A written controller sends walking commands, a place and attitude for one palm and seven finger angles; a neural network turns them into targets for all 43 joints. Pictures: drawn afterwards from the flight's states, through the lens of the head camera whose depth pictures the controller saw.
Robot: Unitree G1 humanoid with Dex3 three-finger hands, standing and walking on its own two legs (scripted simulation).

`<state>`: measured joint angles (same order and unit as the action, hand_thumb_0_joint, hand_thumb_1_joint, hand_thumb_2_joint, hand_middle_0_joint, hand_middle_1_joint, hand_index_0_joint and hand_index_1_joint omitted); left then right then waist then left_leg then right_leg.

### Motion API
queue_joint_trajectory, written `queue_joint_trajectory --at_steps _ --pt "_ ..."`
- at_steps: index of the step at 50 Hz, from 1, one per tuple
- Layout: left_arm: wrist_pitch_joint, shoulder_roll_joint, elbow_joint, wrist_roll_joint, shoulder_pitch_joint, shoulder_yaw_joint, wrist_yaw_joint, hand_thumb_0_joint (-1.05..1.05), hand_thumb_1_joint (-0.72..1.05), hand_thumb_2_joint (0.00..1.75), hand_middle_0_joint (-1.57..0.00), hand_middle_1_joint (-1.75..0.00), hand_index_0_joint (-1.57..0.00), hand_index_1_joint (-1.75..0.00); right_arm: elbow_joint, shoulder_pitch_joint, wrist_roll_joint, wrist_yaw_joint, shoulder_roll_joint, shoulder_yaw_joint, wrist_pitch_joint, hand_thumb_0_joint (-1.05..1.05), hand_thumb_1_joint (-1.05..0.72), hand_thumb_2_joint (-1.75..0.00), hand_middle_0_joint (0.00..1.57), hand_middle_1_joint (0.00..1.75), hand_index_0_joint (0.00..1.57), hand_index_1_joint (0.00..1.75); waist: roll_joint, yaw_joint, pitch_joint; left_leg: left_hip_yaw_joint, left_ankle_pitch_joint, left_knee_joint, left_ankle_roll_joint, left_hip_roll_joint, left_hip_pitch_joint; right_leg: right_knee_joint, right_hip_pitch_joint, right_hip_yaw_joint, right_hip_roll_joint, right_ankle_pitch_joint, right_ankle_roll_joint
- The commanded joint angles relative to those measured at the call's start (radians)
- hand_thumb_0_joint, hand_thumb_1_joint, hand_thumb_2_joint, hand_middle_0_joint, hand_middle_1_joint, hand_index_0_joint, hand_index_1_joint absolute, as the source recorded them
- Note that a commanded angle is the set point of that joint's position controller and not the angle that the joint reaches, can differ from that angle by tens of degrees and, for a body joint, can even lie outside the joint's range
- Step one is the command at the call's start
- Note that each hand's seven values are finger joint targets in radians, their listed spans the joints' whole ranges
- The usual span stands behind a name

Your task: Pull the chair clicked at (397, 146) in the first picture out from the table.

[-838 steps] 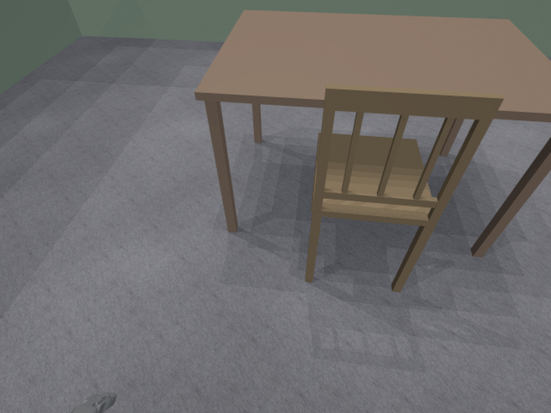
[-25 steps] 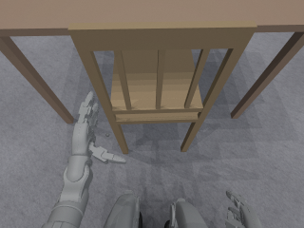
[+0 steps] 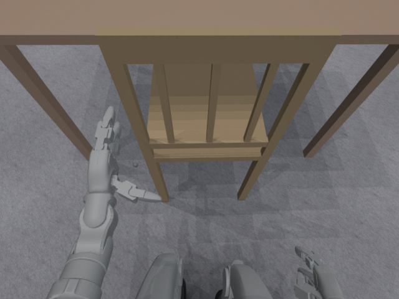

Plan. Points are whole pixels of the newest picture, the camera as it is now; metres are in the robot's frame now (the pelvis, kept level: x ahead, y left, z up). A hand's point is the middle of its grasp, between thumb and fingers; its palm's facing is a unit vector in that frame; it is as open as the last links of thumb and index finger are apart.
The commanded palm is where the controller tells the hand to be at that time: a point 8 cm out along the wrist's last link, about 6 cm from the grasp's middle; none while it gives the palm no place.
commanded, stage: aim the fingers beside a spindle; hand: left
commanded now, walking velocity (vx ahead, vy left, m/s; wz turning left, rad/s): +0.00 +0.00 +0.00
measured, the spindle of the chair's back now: (212, 108) +0.52 -0.01 +0.02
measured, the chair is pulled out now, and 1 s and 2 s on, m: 0.00 0.00 0.00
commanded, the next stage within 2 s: push the fingers through the gap in 1.56 s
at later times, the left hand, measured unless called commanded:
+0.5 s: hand (144, 173) +0.36 +0.13 +0.00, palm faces +0.03 -1.00 -0.02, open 16.9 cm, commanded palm +0.34 +0.19 +0.02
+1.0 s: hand (128, 163) +0.36 +0.16 +0.03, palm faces +0.10 -0.99 -0.06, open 16.9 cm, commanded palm +0.33 +0.19 +0.01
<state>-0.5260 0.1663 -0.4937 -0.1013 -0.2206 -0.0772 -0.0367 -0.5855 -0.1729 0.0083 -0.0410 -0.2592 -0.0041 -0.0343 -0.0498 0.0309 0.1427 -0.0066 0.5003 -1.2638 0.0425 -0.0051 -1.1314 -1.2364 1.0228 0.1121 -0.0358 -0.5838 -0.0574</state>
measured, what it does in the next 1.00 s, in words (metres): stands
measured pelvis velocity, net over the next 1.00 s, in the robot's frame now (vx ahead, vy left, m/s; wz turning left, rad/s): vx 0.00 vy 0.00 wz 0.00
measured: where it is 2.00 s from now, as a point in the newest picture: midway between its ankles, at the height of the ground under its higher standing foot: outside the picture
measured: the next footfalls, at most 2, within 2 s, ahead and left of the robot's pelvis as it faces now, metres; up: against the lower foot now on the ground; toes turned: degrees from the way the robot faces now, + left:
none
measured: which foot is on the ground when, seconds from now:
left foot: down 0.00-1.00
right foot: down 0.00-1.00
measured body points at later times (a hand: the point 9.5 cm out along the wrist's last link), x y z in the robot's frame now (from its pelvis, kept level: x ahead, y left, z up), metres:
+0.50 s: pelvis +0.00 +0.00 +0.00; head +0.12 +0.00 +0.43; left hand +0.35 +0.18 +0.01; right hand +0.15 -0.25 -0.11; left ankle +0.05 +0.09 -0.62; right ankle +0.01 -0.09 -0.62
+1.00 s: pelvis +0.00 +0.00 +0.00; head +0.11 +0.01 +0.44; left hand +0.35 +0.21 +0.04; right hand +0.16 -0.24 -0.11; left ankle +0.05 +0.09 -0.62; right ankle +0.01 -0.09 -0.62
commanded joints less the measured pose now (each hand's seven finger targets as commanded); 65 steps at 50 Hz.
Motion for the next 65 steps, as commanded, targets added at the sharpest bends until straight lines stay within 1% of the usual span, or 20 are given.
queue_joint_trajectory --at_steps 1,8,12,15,17,24,27,32,34,36,39,41,42,45,48,52,56,58,61,65 --pt "0.012 0.043 0.083 -0.016 -0.123 0.008 0.049 0.00 -0.50 0.30 -0.06 -0.08 -0.06 -0.08 0.129 -0.026 -0.016 0.006 -0.146 0.052 -0.023 0.00 -0.90 -0.90 0.20 0.30 0.20 0.30 0.066 0.019 0.355 -0.067 -0.212 0.164 -0.006 -0.004 0.315 0.212 -0.128 -0.088 0.013 0.273 0.021" --pt "-0.074 0.158 0.365 -0.035 -0.207 -0.082 0.006 0.00 -0.50 0.30 -0.06 -0.08 -0.06 -0.08 0.143 -0.034 -0.003 0.011 -0.136 0.054 -0.032 0.00 -0.90 -0.90 0.20 0.30 0.20 0.30 -0.030 -0.004 0.475 -0.081 -0.328 0.153 -0.013 0.000 0.424 0.186 -0.168 -0.092 0.008 0.361 0.019" --pt "-0.085 0.111 0.282 -0.005 -0.167 -0.036 -0.012 0.00 -0.50 0.30 -0.06 -0.08 -0.06 -0.08 0.121 -0.028 -0.001 0.009 -0.133 0.052 -0.037 0.00 -0.90 -0.90 0.20 0.30 0.20 0.30 0.016 0.025 0.382 -0.084 -0.283 0.149 -0.008 0.005 0.379 0.190 -0.123 -0.087 0.004 0.319 0.021" --pt "-0.035 0.026 0.095 0.002 -0.178 0.044 0.027 0.00 -0.50 0.30 -0.06 -0.08 -0.06 -0.08 0.103 -0.020 -0.013 0.011 -0.139 0.048 -0.030 0.00 -0.90 -0.90 0.20 0.30 0.20 0.30 0.073 0.056 0.247 -0.078 -0.134 0.152 -0.002 0.002 0.279 0.220 -0.050 -0.089 0.009 0.188 0.025" --pt "-0.007 0.001 0.032 -0.006 -0.201 0.064 0.054 0.00 -0.50 0.30 -0.06 -0.08 -0.06 -0.08 0.108 -0.016 -0.023 0.016 -0.144 0.047 -0.029 0.00 -0.90 -0.90 0.20 0.30 0.20 0.30 0.080 0.058 0.231 -0.077 -0.085 0.158 0.002 -0.003 0.258 0.238 -0.040 -0.095 0.014 0.127 0.023" --pt "-0.080 0.204 0.363 -0.032 -0.232 -0.129 -0.005 0.00 -0.50 0.30 -0.06 -0.08 -0.06 -0.08 0.139 -0.044 0.003 0.015 -0.137 0.052 -0.038 0.00 -0.90 -0.90 0.20 0.30 0.20 0.30 -0.088 -0.029 0.568 -0.083 -0.374 0.148 -0.024 -0.006 0.476 0.169 -0.184 -0.095 0.008 0.385 0.014" --pt "-0.080 0.190 0.295 -0.019 -0.172 -0.135 -0.030 0.00 -0.50 0.30 -0.06 -0.08 -0.06 -0.08 0.129 -0.041 0.005 0.010 -0.125 0.049 -0.032 0.00 -0.90 -0.90 0.20 0.30 0.20 0.30 0.025 -0.006 0.490 -0.071 -0.369 0.139 -0.011 -0.002 0.382 0.173 -0.216 -0.102 0.002 0.424 0.024" --pt "0.001 0.016 0.044 -0.027 -0.071 0.022 0.071 0.00 -0.50 0.30 -0.06 -0.08 -0.06 -0.08 0.121 -0.028 -0.022 0.007 -0.139 0.050 -0.023 0.00 -0.90 -0.90 0.20 0.30 0.20 0.30 0.099 0.036 0.278 -0.053 -0.194 0.151 0.001 -0.003 0.252 0.230 -0.137 -0.108 0.012 0.280 0.027" --pt "0.017 -0.013 0.065 -0.050 -0.079 0.062 0.114 0.00 -0.50 0.30 -0.06 -0.08 -0.06 -0.08 0.130 -0.030 -0.031 0.009 -0.145 0.054 -0.024 0.00 -0.90 -0.90 0.20 0.30 0.20 0.30 0.092 0.035 0.295 -0.057 -0.192 0.159 0.001 -0.004 0.278 0.241 -0.142 -0.104 0.017 0.271 0.025" --pt "0.003 0.038 0.141 -0.064 -0.123 0.026 0.121 0.00 -0.50 0.30 -0.06 -0.08 -0.06 -0.08 0.134 -0.032 -0.030 0.017 -0.148 0.058 -0.027 0.00 -0.90 -0.90 0.20 0.30 0.20 0.30 0.070 0.023 0.343 -0.063 -0.214 0.153 0.000 -0.004 0.303 0.232 -0.151 -0.105 0.017 0.283 0.022" --pt "-0.072 0.128 0.371 -0.054 -0.223 -0.037 0.060 0.00 -0.50 0.30 -0.06 -0.08 -0.06 -0.08 0.138 -0.040 -0.010 0.019 -0.142 0.061 -0.044 0.00 -0.90 -0.90 0.20 0.30 0.20 0.30 -0.076 0.000 0.478 -0.081 -0.327 0.145 -0.011 -0.003 0.450 0.191 -0.142 -0.094 0.011 0.350 0.017" --pt "-0.115 0.172 0.457 -0.037 -0.215 -0.082 -0.006 0.00 -0.50 0.30 -0.06 -0.08 -0.06 -0.08 0.129 -0.047 0.004 0.015 -0.133 0.057 -0.052 0.00 -0.90 -0.90 0.20 0.30 0.20 0.30 -0.105 -0.012 0.520 -0.097 -0.404 0.150 -0.027 0.003 0.522 0.172 -0.133 -0.081 0.006 0.375 0.014" --pt "-0.120 0.214 0.445 -0.024 -0.192 -0.124 -0.035 0.00 -0.50 0.30 -0.06 -0.08 -0.06 -0.08 0.121 -0.052 0.008 0.014 -0.137 0.058 -0.050 0.00 -0.90 -0.90 0.20 0.30 0.20 0.30 -0.063 -0.008 0.503 -0.102 -0.405 0.145 -0.026 0.006 0.501 0.166 -0.128 -0.078 0.001 0.375 0.016" --pt "-0.091 0.138 0.214 0.004 -0.171 -0.087 -0.044 0.00 -0.50 0.30 -0.06 -0.08 -0.06 -0.08 0.099 -0.020 0.005 0.013 -0.126 0.048 -0.038 0.00 -0.90 -0.90 0.20 0.30 0.20 0.30 0.054 0.026 0.339 -0.078 -0.265 0.135 -0.009 0.002 0.322 0.180 -0.113 -0.089 0.002 0.314 0.024" --pt "-0.016 0.043 0.032 0.004 -0.115 -0.003 0.028 0.00 -0.50 0.30 -0.06 -0.08 -0.06 -0.08 0.106 -0.016 -0.011 0.010 -0.139 0.048 -0.026 0.00 -0.90 -0.90 0.20 0.30 0.20 0.30 0.078 0.035 0.281 -0.061 -0.164 0.148 -0.004 -0.005 0.256 0.206 -0.094 -0.092 0.010 0.232 0.023" --pt "0.028 -0.004 0.105 -0.047 -0.119 0.056 0.113 0.00 -0.50 0.30 -0.06 -0.08 -0.06 -0.08 0.146 -0.016 -0.031 0.015 -0.144 0.054 -0.023 0.00 -0.90 -0.90 0.20 0.30 0.20 0.30 0.020 0.018 0.371 -0.067 -0.206 0.163 -0.004 -0.003 0.338 0.220 -0.125 -0.090 0.014 0.257 0.017" --pt "-0.050 0.109 0.385 -0.053 -0.219 -0.021 0.045 0.00 -0.50 0.30 -0.06 -0.08 -0.06 -0.08 0.149 -0.034 -0.012 0.019 -0.141 0.059 -0.037 0.00 -0.90 -0.90 0.20 0.30 0.20 0.30 -0.056 -0.002 0.508 -0.103 -0.349 0.159 -0.020 0.007 0.497 0.187 -0.124 -0.075 0.007 0.335 0.016" --pt "-0.090 0.159 0.441 -0.029 -0.245 -0.063 -0.021 0.00 -0.50 0.30 -0.06 -0.08 -0.06 -0.08 0.132 -0.041 0.001 0.018 -0.138 0.055 -0.041 0.00 -0.90 -0.90 0.20 0.30 0.20 0.30 -0.069 0.001 0.495 -0.119 -0.387 0.159 -0.030 0.011 0.523 0.172 -0.095 -0.069 0.003 0.339 0.017" --pt "-0.093 0.122 0.311 0.010 -0.179 -0.057 -0.068 0.00 -0.50 0.30 -0.06 -0.08 -0.06 -0.08 0.111 -0.029 0.009 0.009 -0.128 0.052 -0.037 0.00 -0.90 -0.90 0.20 0.30 0.20 0.30 0.008 0.014 0.408 -0.103 -0.331 0.149 -0.021 0.010 0.426 0.169 -0.094 -0.070 0.001 0.325 0.020" --pt "-0.008 0.036 0.039 0.026 -0.107 0.011 -0.006 0.00 -0.50 0.30 -0.06 -0.08 -0.06 -0.08 0.111 -0.015 -0.008 0.004 -0.139 0.047 -0.011 0.00 -0.90 -0.90 0.20 0.30 0.20 0.30 0.096 0.032 0.269 -0.069 -0.163 0.156 -0.006 -0.003 0.257 0.205 -0.084 -0.082 0.009 0.225 0.022"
